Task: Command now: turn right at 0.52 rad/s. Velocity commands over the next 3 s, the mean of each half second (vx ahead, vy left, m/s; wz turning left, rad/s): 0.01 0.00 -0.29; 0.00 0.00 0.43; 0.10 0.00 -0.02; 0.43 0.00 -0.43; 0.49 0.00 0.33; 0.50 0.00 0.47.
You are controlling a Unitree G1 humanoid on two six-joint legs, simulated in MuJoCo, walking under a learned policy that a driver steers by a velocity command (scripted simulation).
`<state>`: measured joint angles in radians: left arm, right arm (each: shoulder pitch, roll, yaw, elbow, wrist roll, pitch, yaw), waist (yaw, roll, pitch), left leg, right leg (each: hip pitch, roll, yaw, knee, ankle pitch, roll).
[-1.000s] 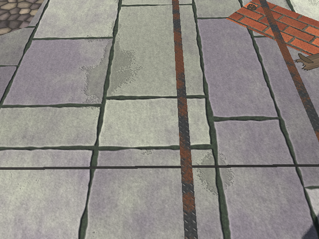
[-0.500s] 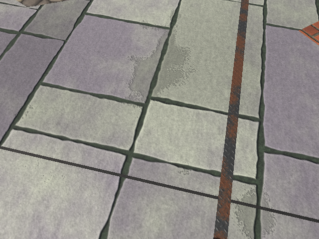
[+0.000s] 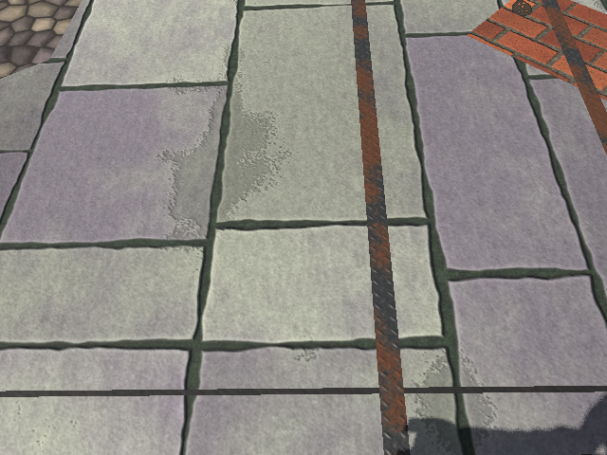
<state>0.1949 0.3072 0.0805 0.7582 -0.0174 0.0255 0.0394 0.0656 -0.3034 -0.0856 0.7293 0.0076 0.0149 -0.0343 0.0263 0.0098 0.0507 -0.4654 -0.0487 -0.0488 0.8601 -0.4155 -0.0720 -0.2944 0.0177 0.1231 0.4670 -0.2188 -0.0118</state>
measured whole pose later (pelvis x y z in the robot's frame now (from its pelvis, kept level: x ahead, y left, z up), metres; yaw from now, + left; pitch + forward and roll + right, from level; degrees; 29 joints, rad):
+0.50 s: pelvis +0.00 +0.02 -0.01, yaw -8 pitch +1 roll +0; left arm 0.15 0.26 0.05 0.75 0.01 0.04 0.03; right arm 0.20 -0.25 -0.04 0.80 0.01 0.00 0.00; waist -0.03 0.00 0.05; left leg -0.27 -0.01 -0.04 0.52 -0.25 0.00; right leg -0.21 -0.01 0.05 0.47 -0.27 0.03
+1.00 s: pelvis -0.01 +0.07 +0.00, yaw +8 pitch +2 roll -2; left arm 0.09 0.33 0.09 0.76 0.00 0.02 0.05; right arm 0.20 -0.30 -0.06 0.68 0.01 0.01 -0.01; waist -0.02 -0.03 0.07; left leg -0.27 -0.06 -0.06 0.45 -0.20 0.08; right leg -0.52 0.00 0.05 1.09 -0.39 0.07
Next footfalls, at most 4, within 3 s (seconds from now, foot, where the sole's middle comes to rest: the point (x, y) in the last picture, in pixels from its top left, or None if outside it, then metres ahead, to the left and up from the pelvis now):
0.14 left None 0.07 0.13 -0.78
0.46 right None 0.01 -0.12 -0.78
0.78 left None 0.03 0.14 -0.78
1.28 right None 0.08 -0.08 -0.78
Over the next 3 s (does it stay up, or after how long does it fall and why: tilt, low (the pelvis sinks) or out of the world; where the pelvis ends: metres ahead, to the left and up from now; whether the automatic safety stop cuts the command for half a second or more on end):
stays up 0.87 -0.07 -0.01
